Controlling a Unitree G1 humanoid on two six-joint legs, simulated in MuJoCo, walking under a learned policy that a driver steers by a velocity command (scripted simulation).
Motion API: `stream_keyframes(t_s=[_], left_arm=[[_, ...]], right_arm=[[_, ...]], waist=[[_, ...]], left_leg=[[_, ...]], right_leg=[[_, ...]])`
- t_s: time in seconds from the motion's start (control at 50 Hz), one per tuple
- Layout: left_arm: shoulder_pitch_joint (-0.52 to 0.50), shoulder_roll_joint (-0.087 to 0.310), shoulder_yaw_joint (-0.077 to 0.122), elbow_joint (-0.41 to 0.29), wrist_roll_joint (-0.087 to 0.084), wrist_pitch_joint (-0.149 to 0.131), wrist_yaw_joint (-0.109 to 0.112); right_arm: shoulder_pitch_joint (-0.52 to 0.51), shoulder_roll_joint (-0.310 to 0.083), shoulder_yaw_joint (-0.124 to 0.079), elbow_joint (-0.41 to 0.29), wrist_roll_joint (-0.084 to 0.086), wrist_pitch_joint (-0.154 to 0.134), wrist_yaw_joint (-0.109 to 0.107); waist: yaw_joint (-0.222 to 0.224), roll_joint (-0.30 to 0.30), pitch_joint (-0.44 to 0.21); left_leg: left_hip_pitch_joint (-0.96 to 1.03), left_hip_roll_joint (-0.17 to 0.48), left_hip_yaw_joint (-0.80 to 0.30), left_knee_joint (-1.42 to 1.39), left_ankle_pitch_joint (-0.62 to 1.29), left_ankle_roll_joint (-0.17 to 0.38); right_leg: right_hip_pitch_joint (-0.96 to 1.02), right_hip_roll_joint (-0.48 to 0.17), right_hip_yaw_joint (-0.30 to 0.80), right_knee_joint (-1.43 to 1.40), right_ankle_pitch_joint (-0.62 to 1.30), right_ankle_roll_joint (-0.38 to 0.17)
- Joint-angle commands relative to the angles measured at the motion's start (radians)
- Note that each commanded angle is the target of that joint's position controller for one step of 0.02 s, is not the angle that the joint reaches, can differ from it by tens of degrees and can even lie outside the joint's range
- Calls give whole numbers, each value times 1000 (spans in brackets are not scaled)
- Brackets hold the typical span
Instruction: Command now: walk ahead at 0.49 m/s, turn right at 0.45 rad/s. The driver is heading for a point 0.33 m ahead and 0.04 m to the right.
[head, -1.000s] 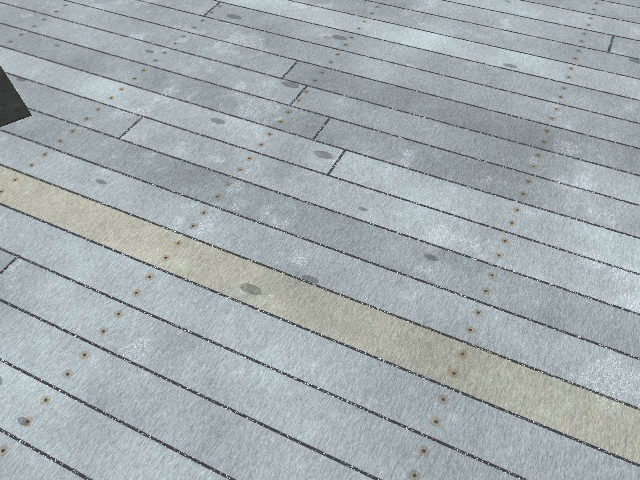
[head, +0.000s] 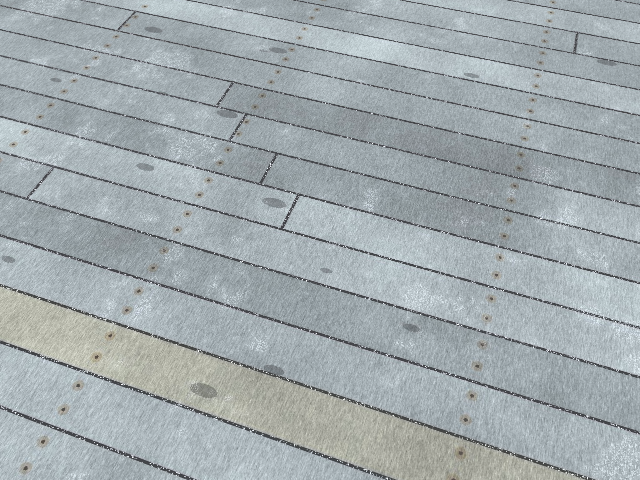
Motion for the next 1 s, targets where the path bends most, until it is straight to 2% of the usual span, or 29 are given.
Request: stream_keyframes(t_s=[0.02,0.04,0.06,0.08,0.1,0.14,0.16,0.2,0.28,0.32,0.38,0.42,0.46,0.48,0.5,0.52,0.54,0.56,0.58,0.6,0.64,0.72,0.78,0.82,0.86,0.88,0.9,0.94,1.0], left_arm=[[388,302,95,43,4,10,24],[357,266,90,48,-28,20,24],[283,228,80,39,-32,20,30],[244,177,67,38,-27,16,30],[223,159,61,38,-30,9,34],[217,140,51,38,-40,-8,35],[233,173,57,41,-38,-16,35],[258,183,58,44,-37,-22,37],[334,172,50,59,-39,-15,37],[374,164,44,68,-38,-9,43],[396,154,35,74,-26,4,59],[379,155,32,73,-15,9,68],[338,173,34,67,-19,3,74],[308,180,33,65,-33,-3,71],[313,150,20,32,-46,-15,67],[509,68,11,67,-77,-2,69],[481,160,25,97,-41,18,75],[411,151,27,101,-22,29,72],[366,131,22,96,-13,38,67],[336,118,19,94,-12,51,60],[370,92,10,122,-11,77,55],[319,77,-2,145,-19,100,67],[296,81,-6,163,-21,98,68],[302,72,-14,183,-15,87,69],[280,116,-15,180,-5,67,74],[248,113,-16,192,-19,58,71],[243,73,-29,195,-24,47,70],[224,95,-26,201,-29,35,75],[256,77,-30,219,-30,31,77]], right_arm=[[45,-80,-18,-140,26,-15,23],[-86,-162,-34,-160,6,-24,26],[-152,-159,-32,-194,14,-39,31],[-157,-156,-33,-193,14,-45,30],[-161,-147,-33,-196,-1,-31,27],[-136,-117,-27,-198,-26,12,30],[-126,-104,-24,-212,-27,26,33],[-194,-113,-26,-237,-25,38,36],[-304,-101,-19,-276,-12,40,37],[-342,-100,-14,-289,-1,42,36],[-393,-107,-8,-301,3,39,32],[-370,-123,-9,-291,2,30,27],[-245,-157,-20,-245,-1,16,16],[-157,-163,-23,-216,-5,1,10],[-58,-213,-30,-200,-16,-13,0],[-69,-259,-43,-202,3,4,5],[-93,-189,-29,-214,29,20,18],[-166,-143,-13,-219,27,22,20],[-232,-105,1,-226,19,27,17],[-259,-89,11,-221,15,30,11],[-259,-110,10,-197,6,35,8],[-224,-150,0,-163,3,45,9],[-237,-164,-8,-151,8,67,9],[-230,-154,-8,-140,15,79,7],[-191,-131,-9,-131,23,83,12],[-186,-98,-2,-119,25,85,15],[-188,-111,-6,-106,24,86,16],[-158,-109,-6,-79,16,81,19],[-149,-100,-2,-47,13,74,17]], waist=[[116,-263,-357],[137,-60,-297],[108,-32,-164],[63,52,-85],[30,67,-43],[-8,46,-49],[-18,-3,-56],[-8,-5,-15],[38,-36,-39],[69,-68,-71],[96,-83,-75],[82,-93,-74],[21,-98,-94],[-36,-65,-119],[-55,27,-227],[17,248,-376],[7,91,-372],[24,31,-234],[42,13,-165],[54,49,-111],[76,111,-104],[50,124,-117],[52,129,-88],[60,92,-48],[21,2,-4],[7,-93,28],[0,-80,13],[-20,-80,-1],[-6,-39,4]], left_leg=[[-709,-68,-73,983,-94,-11],[-842,-15,-245,1018,-24,12],[-863,43,-252,941,76,17],[-803,78,-243,842,122,13],[-740,97,-244,780,124,-2],[-645,111,-237,702,122,-31],[-639,109,-224,656,107,-48],[-676,114,-199,557,168,-77],[-663,75,-148,347,337,-80],[-661,51,-139,283,397,-62],[-662,21,-138,187,406,-41],[-602,-2,-148,119,358,-20],[-462,-23,-165,4,350,16],[-330,4,-182,-120,517,38],[-87,192,-342,-63,982,84],[131,452,-601,13,1443,300],[26,434,-644,-47,1259,323],[-107,376,-561,-102,1060,291],[-204,321,-493,-153,893,244],[-290,275,-426,-200,800,205],[-372,200,-341,-227,680,160],[-369,190,-353,-258,375,150],[-426,179,-380,-292,67,124],[-502,165,-383,-302,-60,72],[-505,107,-344,-272,-33,7],[-375,57,-273,-220,106,-2],[-280,61,-276,-182,173,0],[-234,73,-282,-167,223,10],[-271,81,-286,-175,245,12]], right_leg=[[826,-437,861,-195,-93,-312],[786,-390,844,-268,-152,-278],[637,-373,700,-296,-113,-233],[492,-334,613,-326,6,-188],[383,-289,540,-334,116,-161],[280,-212,437,-345,220,-128],[249,-220,437,-351,251,-152],[227,-192,395,-363,324,-136],[294,-134,280,-278,746,-14],[370,-130,275,-246,808,32],[465,-147,293,-204,816,45],[490,-164,312,-151,838,45],[498,-173,343,-44,884,57],[468,-146,327,66,809,72],[330,-99,307,246,466,94],[144,68,230,531,-417,138],[108,60,253,596,-496,127],[93,32,275,611,-436,137],[99,3,270,557,-391,146],[132,-21,263,483,-360,161],[234,-18,213,373,-321,180],[271,-31,163,156,-301,185],[321,-39,138,21,-198,166],[392,-52,152,-126,-101,141],[334,-156,294,-217,-159,104],[179,-172,322,-263,-242,90],[108,-173,331,-311,-293,105],[119,-156,306,-320,-246,125],[185,-148,285,-295,-157,119]])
